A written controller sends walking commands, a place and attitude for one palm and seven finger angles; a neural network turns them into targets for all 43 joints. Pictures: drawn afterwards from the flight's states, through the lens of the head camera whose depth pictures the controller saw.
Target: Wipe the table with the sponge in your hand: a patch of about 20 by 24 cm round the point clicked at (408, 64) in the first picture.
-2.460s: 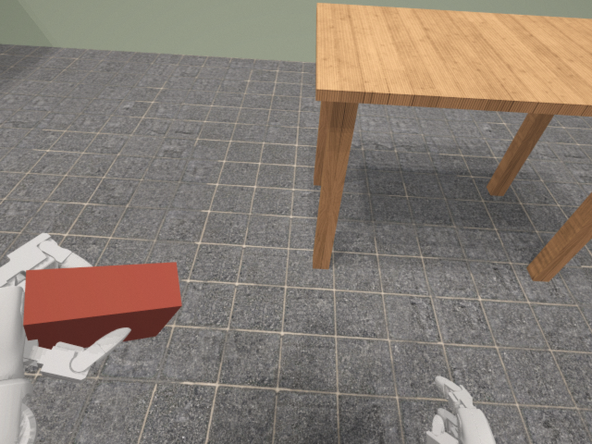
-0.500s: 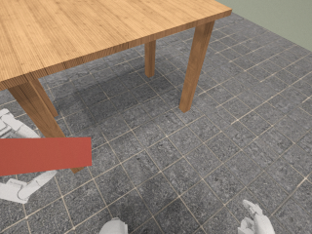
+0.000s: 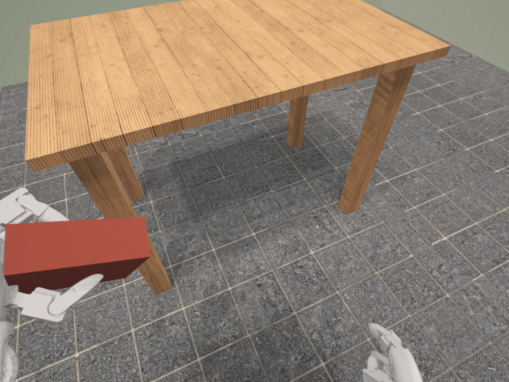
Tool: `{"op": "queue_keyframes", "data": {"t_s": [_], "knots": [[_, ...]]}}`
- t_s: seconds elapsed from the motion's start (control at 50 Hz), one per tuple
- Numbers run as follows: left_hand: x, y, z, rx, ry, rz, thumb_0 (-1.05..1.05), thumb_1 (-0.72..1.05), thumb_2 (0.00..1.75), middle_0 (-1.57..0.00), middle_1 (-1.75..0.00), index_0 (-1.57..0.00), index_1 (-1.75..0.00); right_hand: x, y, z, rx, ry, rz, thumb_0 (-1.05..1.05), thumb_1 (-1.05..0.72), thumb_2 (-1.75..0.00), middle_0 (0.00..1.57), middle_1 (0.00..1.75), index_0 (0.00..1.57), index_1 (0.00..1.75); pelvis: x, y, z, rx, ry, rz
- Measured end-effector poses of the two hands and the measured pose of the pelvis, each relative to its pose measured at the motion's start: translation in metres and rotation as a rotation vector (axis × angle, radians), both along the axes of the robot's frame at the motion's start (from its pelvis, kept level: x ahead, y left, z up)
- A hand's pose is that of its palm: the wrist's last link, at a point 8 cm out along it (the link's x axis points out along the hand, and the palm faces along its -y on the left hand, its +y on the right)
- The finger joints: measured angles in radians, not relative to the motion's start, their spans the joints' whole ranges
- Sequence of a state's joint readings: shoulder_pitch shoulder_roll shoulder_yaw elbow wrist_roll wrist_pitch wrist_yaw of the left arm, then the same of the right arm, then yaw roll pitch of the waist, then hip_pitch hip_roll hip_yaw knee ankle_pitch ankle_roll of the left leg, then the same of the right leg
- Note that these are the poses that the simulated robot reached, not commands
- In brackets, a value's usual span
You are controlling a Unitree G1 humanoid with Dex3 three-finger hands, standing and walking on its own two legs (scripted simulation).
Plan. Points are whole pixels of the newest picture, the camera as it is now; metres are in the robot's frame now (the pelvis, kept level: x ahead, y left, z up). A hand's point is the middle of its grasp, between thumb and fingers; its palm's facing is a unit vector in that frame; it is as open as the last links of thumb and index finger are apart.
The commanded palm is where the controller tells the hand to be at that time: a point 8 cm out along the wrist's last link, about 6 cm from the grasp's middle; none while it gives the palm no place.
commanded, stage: take the last steps up to it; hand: left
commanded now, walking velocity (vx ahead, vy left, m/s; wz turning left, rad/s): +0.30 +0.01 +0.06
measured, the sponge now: (98, 254) +0.23 +0.20 +0.15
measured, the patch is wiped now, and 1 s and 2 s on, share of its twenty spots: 0.00 0.00 0.00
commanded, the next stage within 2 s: come to a stop and stand still in 1.78 s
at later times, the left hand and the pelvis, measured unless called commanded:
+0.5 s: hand (112, 233) +0.25 +0.19 +0.17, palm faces +0.42 -0.79 -0.45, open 9.2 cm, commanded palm +0.19 +0.23 +0.19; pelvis +0.04 -0.05 +0.01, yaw +3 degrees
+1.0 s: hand (126, 167) +0.34 +0.19 +0.19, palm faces +0.42 -0.79 -0.45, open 9.2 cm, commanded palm +0.29 +0.24 +0.19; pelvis +0.14 -0.05 +0.01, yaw +2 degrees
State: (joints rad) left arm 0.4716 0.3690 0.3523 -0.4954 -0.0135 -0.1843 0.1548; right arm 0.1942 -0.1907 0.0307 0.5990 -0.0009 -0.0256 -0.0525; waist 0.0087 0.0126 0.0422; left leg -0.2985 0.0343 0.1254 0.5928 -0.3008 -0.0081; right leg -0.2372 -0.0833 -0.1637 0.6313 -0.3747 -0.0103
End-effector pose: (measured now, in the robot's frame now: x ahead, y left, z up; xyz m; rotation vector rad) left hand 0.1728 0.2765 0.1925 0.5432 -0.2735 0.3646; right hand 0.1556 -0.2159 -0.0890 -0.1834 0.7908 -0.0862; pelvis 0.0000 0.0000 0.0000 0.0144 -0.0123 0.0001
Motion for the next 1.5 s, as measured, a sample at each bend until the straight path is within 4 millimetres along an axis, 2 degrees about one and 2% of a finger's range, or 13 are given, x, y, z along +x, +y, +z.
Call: {"op": "queue_keyframes", "data": {"t_s": [0.1, 0.24, 0.4, 0.54, 0.68, 0.82, 0.9, 0.98, 1.06, 1.14, 1.32, 1.4, 1.5], "knots": [[0.004, 0.009, -0.011, -0.045, 0.007, 0.038, 0.0, -0.43, 1.03, -0.83, -1.39, -0.83, -1.39, 0.008, -0.009, 0.01, -0.036, -0.031, -0.033, 0.01, -0.9, -0.9, 0.2, 0.29, 0.2, 0.3, 0.004, 0.0, 0.001, 0.009, -0.01, -0.005], [0.009, -0.018, 0.002, -0.035, 0.007, -0.002, 0.0, -0.43, 1.03, -0.83, -1.39, -0.83, -1.39, 0.011, -0.02, 0.017, -0.011, -0.047, -0.025, 0.01, -0.9, -0.9, 0.2, 0.29, 0.2, 0.3, 0.012, -0.018, 0.01, -0.024, 0.001, 0.01], [0.022, -0.046, -0.001, -0.003, 0.013, 0.045, 0.0, -0.43, 1.03, -0.83, -1.39, -0.83, -1.39, 0.022, -0.054, -0.011, 0.007, 0.02, -0.013, 0.01, -0.9, -0.9, 0.2, 0.29, 0.2, 0.3, 0.029, -0.048, 0.001, -0.007, -0.009, 0.031], [0.04, -0.054, -0.001, -0.021, 0.064, 0.044, 0.0, -0.43, 1.03, -0.83, -1.39, -0.83, -1.39, 0.037, -0.079, 0.003, -0.047, 0.068, -0.023, 0.01, -0.9, -0.9, 0.2, 0.29, 0.2, 0.3, 0.05, -0.056, 0.015, 0.02, 0.0, 0.049], [0.062, -0.039, 0.007, -0.014, -0.006, 0.041, 0.0, -0.43, 1.03, -0.83, -1.39, -0.83, -1.38, 0.073, -0.077, 0.018, -0.105, 0.026, -0.014, 0.01, -0.9, -0.9, 0.2, 0.29, 0.2, 0.3, 0.079, -0.045, 0.012, 0.013, -0.001, 0.05], [0.102, -0.016, -0.004, -0.033, -0.078, 0.039, 0.0, -0.43, 1.03, -0.83, -1.39, -0.83, -1.38, 0.12, -0.043, 0.018, -0.063, -0.071, -0.025, 0.01, -0.9, -0.9, 0.2, 0.29, 0.2, 0.3, 0.104, -0.032, -0.002, 0.006, -0.024, 0.037], [0.115, -0.026, 0.001, -0.03, -0.051, 0.015, 0.0, -0.43, 1.03, -0.83, -1.39, -0.83, -1.38, 0.134, -0.021, 0.021, 0.011, -0.089, 0.005, 0.01, -0.9, -0.9, 0.2, 0.29, 0.2, 0.3, 0.116, -0.035, 0.005, -0.01, -0.009, 0.031], [0.12, -0.043, 0.014, 0.002, -0.04, -0.003, 0.0, -0.43, 1.04, -0.83, -1.39, -0.83, -1.38, 0.143, -0.014, 0.016, 0.058, -0.071, 0.031, 0.01, -0.9, -0.9, 0.2, 0.29, 0.2, 0.3, 0.132, -0.043, 0.01, -0.02, 0.001, 0.031], [0.131, -0.053, 0.015, 0.054, -0.023, 0.042, 0.0, -0.43, 1.04, -0.83, -1.39, -0.83, -1.38, 0.155, -0.025, -0.002, 0.082, -0.033, 0.045, 0.01, -0.9, -0.9, 0.21, 0.3, 0.2, 0.3, 0.151, -0.06, 0.004, -0.012, 0.0, 0.043], [0.149, -0.061, 0.003, 0.018, -0.003, 0.096, 0.0, -0.43, 1.04, -0.83, -1.39, -0.83, -1.38, 0.169, -0.051, -0.021, 0.053, 0.03, 0.056, 0.01, -0.9, -0.9, 0.21, 0.3, 0.2, 0.3, 0.166, -0.071, -0.002, -0.008, -0.009, 0.059], [0.19, -0.07, 0.001, -0.015, 0.057, 0.041, 0.0, -0.43, 1.04, -0.83, -1.39, -0.83, -1.38, 0.205, -0.105, 0.012, -0.088, 0.051, -0.005, 0.01, -0.9, -0.9, 0.2, 0.29, 0.2, 0.3, 0.202, -0.073, 0.015, 0.018, 0.011, 0.07], [0.206, -0.06, 0.008, 0.006, 0.013, 0.019, 0.0, -0.43, 1.04, -0.83, -1.39, -0.83, -1.38, 0.225, -0.107, 0.024, -0.137, 0.022, -0.017, 0.01, -0.9, -0.9, 0.2, 0.29, 0.2, 0.3, 0.222, -0.064, 0.014, 0.013, 0.013, 0.064], [0.233, -0.033, 0.004, 0.008, -0.092, 0.022, 0.0, -0.43, 1.04, -0.83, -1.39, -0.83, -1.38, 0.257, -0.086, 0.022, -0.155, -0.034, -0.041, 0.01, -0.9, -0.9, 0.2, 0.29, 0.2, 0.3, 0.248, -0.044, -0.003, 0.002, -0.006, 0.051]]}}
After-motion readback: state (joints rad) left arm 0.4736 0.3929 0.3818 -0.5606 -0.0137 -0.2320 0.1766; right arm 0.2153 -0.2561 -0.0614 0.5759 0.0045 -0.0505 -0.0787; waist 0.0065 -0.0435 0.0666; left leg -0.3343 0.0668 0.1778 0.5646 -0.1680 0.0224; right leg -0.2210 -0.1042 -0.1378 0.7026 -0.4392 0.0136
